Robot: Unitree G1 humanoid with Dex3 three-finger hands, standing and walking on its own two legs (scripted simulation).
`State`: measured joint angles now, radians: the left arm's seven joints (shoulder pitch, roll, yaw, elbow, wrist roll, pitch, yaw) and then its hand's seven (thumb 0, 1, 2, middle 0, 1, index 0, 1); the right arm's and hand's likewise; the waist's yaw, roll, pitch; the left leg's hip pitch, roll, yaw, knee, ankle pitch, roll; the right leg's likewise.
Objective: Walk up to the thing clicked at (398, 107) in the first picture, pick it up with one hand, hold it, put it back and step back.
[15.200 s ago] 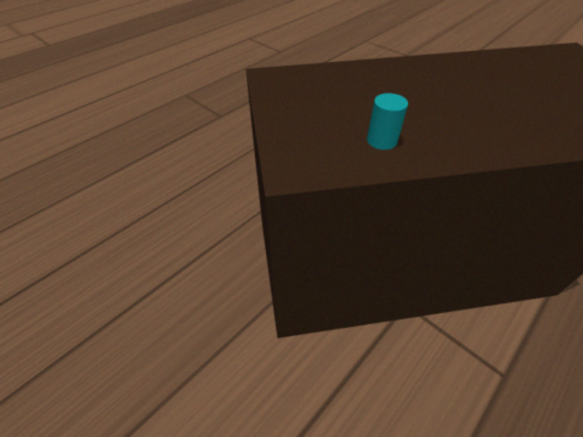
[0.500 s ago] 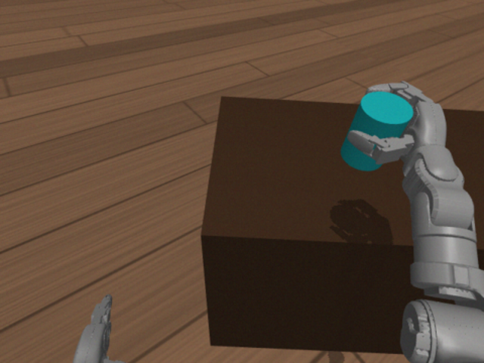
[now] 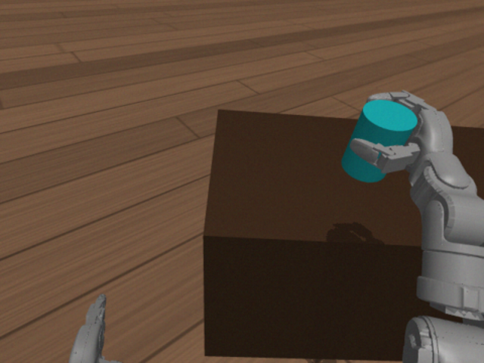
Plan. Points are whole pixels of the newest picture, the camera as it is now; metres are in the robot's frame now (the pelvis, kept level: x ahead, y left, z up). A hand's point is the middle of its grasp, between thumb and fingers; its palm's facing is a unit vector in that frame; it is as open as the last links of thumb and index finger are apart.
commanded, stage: lift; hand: right
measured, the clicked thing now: (375, 142) +0.36 -0.17 +0.25
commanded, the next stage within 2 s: hold in 0.12 s
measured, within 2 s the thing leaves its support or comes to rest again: neither
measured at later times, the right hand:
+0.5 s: hand (391, 126) +0.35 -0.18 +0.28, palm faces +0.14 +0.99 -0.02, open 10.2 cm
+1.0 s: hand (397, 127) +0.35 -0.18 +0.29, palm faces +0.15 +0.99 -0.03, open 10.2 cm
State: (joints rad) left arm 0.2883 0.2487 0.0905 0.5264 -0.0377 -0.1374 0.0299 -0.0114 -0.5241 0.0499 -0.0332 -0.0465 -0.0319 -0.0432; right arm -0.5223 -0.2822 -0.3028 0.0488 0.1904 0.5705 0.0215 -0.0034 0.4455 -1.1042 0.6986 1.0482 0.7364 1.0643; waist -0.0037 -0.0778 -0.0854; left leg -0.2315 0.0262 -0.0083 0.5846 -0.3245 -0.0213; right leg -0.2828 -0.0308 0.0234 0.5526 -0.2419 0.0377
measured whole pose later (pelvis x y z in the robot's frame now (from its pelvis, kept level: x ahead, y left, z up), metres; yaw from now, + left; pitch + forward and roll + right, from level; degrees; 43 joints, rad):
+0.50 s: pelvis +0.01 +0.00 +0.00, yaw +0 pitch -2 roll +0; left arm 0.27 0.26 0.09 0.58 -0.04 -0.18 0.04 -0.01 -0.52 0.05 -0.04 -0.05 -0.04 -0.05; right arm -0.51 -0.29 -0.32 -0.07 0.21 0.70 0.03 0.00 0.44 -1.11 0.69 1.06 0.73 1.07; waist -0.01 -0.09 -0.10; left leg -0.20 0.03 0.00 0.56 -0.33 -0.03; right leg -0.26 -0.02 0.03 0.54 -0.25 0.03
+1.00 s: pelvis +0.02 +0.00 +0.00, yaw -1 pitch -1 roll +0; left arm 0.26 0.26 0.08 0.62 -0.04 -0.19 0.02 -0.01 -0.52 0.05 -0.04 -0.05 -0.04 -0.05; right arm -0.50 -0.30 -0.34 -0.15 0.22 0.77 0.04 0.00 0.44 -1.11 0.69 1.06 0.73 1.08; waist -0.02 -0.09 -0.10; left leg -0.19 0.03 0.01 0.55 -0.33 -0.03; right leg -0.26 -0.02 0.03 0.54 -0.25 0.03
